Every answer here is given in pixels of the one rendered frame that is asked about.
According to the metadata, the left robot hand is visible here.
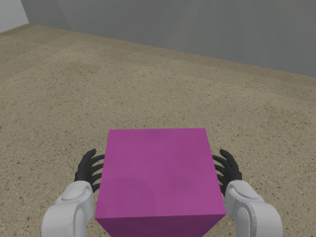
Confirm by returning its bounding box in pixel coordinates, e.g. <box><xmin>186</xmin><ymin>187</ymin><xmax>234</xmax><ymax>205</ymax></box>
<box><xmin>74</xmin><ymin>148</ymin><xmax>105</xmax><ymax>193</ymax></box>

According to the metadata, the left robot forearm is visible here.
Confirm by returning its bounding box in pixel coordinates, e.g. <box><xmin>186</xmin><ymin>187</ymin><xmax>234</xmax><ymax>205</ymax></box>
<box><xmin>39</xmin><ymin>181</ymin><xmax>95</xmax><ymax>237</ymax></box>

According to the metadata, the right robot hand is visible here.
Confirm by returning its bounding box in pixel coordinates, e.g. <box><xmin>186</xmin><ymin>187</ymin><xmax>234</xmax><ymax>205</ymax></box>
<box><xmin>212</xmin><ymin>149</ymin><xmax>242</xmax><ymax>197</ymax></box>

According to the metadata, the right robot forearm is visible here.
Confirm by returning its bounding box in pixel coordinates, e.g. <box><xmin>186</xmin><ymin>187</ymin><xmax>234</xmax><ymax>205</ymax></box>
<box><xmin>224</xmin><ymin>180</ymin><xmax>283</xmax><ymax>237</ymax></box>

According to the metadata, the carton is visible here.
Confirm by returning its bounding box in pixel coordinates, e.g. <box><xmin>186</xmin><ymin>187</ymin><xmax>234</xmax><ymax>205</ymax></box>
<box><xmin>95</xmin><ymin>127</ymin><xmax>226</xmax><ymax>237</ymax></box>

